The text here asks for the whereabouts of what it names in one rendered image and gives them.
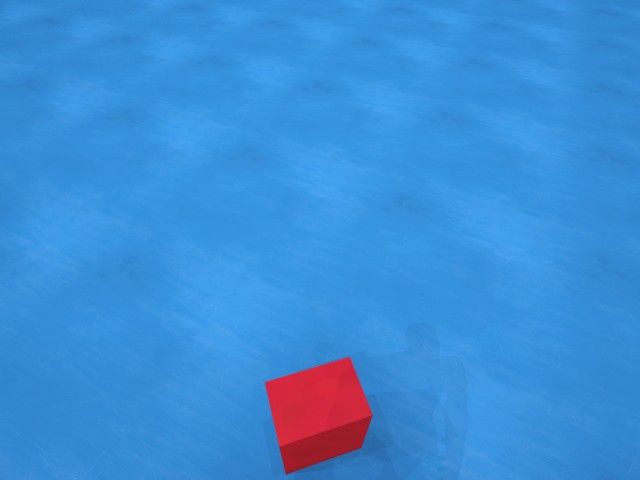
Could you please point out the carton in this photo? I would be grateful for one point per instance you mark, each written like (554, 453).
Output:
(319, 413)

